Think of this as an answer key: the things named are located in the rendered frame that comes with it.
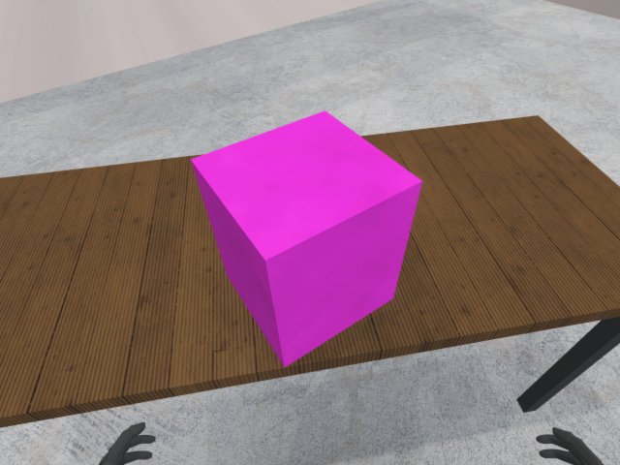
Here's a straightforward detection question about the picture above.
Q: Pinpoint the robot left hand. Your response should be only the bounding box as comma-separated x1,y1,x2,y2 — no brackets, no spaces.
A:
99,422,156,465

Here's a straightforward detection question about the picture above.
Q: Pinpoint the carton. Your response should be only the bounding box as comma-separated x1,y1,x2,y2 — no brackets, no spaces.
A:
191,111,422,367

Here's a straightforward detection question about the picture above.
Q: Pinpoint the robot right hand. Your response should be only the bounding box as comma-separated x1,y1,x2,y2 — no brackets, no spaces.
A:
536,427,604,465

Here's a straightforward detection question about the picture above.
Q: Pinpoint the table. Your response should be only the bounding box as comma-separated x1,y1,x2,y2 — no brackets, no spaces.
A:
0,115,620,428

